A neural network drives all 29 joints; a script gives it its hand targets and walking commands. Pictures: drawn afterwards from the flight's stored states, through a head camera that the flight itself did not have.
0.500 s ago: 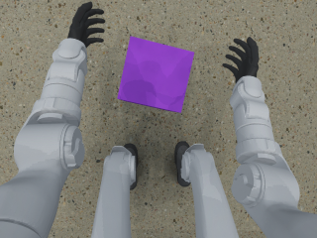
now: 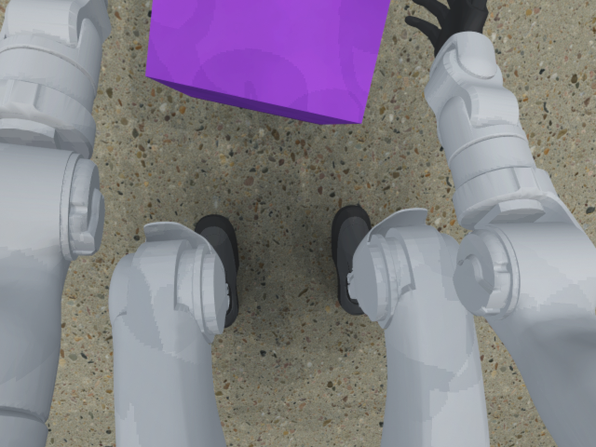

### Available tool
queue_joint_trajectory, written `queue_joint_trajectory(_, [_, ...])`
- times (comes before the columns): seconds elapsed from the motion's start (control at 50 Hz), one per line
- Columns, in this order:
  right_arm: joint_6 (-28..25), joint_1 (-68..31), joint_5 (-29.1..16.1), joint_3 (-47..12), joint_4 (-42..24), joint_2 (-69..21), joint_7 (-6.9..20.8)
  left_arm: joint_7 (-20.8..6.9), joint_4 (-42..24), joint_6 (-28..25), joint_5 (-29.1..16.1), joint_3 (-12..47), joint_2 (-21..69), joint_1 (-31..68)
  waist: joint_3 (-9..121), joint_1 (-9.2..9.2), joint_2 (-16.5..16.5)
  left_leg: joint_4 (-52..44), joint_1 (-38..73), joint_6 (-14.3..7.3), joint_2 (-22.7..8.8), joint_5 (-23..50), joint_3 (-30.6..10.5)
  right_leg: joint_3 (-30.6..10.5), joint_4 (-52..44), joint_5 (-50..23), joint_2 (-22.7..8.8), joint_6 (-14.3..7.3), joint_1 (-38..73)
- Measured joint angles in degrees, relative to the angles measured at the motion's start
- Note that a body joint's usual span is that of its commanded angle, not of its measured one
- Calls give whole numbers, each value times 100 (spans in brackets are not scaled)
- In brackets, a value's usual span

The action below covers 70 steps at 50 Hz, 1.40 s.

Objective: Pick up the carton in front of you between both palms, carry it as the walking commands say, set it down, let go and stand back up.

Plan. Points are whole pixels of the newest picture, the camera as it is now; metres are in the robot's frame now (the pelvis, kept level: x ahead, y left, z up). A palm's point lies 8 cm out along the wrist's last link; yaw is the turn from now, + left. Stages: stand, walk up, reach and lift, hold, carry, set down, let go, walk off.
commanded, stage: reach and lift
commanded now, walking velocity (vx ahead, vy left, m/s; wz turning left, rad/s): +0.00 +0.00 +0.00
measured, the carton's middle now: (271, 24) +0.53 +0.03 -0.27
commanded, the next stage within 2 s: none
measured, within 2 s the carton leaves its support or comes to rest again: leaves its support in 0.84 s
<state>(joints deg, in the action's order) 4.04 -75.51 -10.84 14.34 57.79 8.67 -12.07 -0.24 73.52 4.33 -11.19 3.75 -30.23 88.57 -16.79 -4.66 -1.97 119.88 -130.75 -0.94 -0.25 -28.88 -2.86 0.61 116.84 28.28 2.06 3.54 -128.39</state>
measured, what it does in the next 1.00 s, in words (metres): stands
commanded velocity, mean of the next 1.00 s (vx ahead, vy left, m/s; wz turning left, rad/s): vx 0.00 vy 0.00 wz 0.00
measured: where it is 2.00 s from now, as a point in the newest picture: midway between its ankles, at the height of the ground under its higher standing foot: (289, 284)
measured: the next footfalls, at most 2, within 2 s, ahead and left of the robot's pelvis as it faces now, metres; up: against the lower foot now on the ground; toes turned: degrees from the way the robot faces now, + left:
none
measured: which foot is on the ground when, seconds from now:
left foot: down 0.00-1.00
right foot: down 0.00-1.00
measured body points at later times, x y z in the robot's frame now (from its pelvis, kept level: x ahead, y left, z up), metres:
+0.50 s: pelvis +0.01 +0.00 -0.02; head +0.38 +0.04 +0.23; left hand +0.58 +0.19 -0.20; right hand +0.54 -0.16 -0.20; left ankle +0.12 +0.12 -0.36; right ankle +0.14 -0.13 -0.36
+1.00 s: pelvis +0.01 +0.00 -0.03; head +0.36 +0.07 +0.25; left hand +0.57 +0.16 -0.19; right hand +0.55 -0.13 -0.16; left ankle +0.12 +0.12 -0.36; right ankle +0.14 -0.13 -0.36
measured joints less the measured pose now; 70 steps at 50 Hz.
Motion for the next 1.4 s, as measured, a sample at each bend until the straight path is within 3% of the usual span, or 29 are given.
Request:
queue_joint_trajectory(0.14, [-222,-506,-486,-345,555,424,123,107,-56,-184,-226,394,-64,133,-456,1,-189,466,-138,-31,-47,-127,7,-14,435,92,62,46,-143])
queue_joint_trajectory(0.26, [-330,-452,-732,-518,553,512,111,242,-445,-195,-225,421,106,-53,-473,71,-226,661,-114,-40,-77,-289,41,-48,640,232,93,58,-149])
queue_joint_trajectory(0.44, [-387,-164,-388,-338,610,211,106,215,-176,-196,-71,209,309,-204,-47,79,-124,554,-110,0,-57,-332,18,-26,551,285,70,21,-155])
queue_joint_trajectory(0.58, [-404,-390,-377,-455,628,145,120,174,-16,-248,-168,409,442,27,-160,125,-131,452,-59,5,-71,-247,10,-18,446,183,87,7,-117])
queue_joint_trajectory(0.68, [-364,-659,3,29,761,-67,-48,246,258,-203,2,422,562,297,-218,146,-147,433,-57,11,-30,-202,1,-10,435,172,51,2,-89])
queue_joint_trajectory(0.8, [48,-649,629,835,561,-166,129,232,232,172,551,17,706,396,-61,155,-162,565,-230,-26,7,-197,-8,-11,546,203,43,41,-211])
queue_joint_trajectory(0.92, [422,-357,665,932,-15,-213,215,280,-476,466,731,-208,900,-181,217,113,-138,700,-347,-99,5,-267,72,-134,687,295,132,169,-314])
queue_joint_trajectory(1.0, [557,240,518,1023,-761,-368,83,441,-1193,705,785,-258,1165,-729,533,86,-227,646,-334,-55,69,-277,90,-243,664,218,244,249,-295])
queue_joint_trajectory(1.1, [772,1164,627,1189,-1780,-723,157,430,-2129,1132,1058,-631,1521,-1409,1101,222,-252,325,-164,74,176,-229,33,-304,460,433,311,227,-131])
queue_joint_trajectory(1.2, [1045,1481,1256,1563,-2025,-1081,286,248,-2340,1426,1446,-1286,1832,-1797,1719,304,-131,-248,198,182,299,-78,-23,-270,-27,342,190,106,224])
queue_joint_trajectory(1.3, [1286,1490,2015,2028,-1875,-1331,456,33,-2066,1570,2047,-1987,2067,-1886,2204,230,54,-885,573,222,391,102,-82,-245,-611,221,140,55,606])
queue_joint_trajectory(1.4, [1442,1618,2299,2142,-2010,-1384,579,-59,-2120,1572,2547,-2458,2348,-2033,2473,246,101,-1405,932,222,342,196,-79,-289,-1126,88,222,26,920])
